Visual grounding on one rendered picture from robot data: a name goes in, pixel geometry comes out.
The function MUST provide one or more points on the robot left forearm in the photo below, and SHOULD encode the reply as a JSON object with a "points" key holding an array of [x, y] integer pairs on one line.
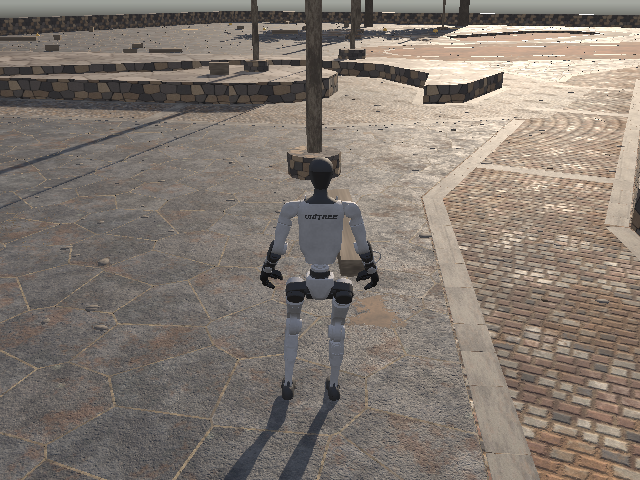
{"points": [[271, 260]]}

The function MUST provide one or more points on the robot left hand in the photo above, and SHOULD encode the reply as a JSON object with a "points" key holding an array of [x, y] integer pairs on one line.
{"points": [[264, 277]]}

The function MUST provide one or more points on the robot right hand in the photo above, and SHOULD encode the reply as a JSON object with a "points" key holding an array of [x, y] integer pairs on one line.
{"points": [[363, 275]]}

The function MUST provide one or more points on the robot right upper arm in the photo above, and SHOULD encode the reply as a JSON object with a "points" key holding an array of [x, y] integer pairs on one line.
{"points": [[351, 210]]}

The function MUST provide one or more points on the robot right foot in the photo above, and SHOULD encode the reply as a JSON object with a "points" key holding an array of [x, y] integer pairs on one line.
{"points": [[333, 392]]}

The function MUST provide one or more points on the robot left upper arm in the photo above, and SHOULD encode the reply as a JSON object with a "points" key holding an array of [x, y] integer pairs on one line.
{"points": [[288, 211]]}

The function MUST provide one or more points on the robot right forearm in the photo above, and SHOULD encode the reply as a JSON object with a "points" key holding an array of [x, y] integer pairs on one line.
{"points": [[368, 260]]}

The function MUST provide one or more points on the humanoid robot head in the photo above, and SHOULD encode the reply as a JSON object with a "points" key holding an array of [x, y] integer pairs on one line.
{"points": [[320, 172]]}

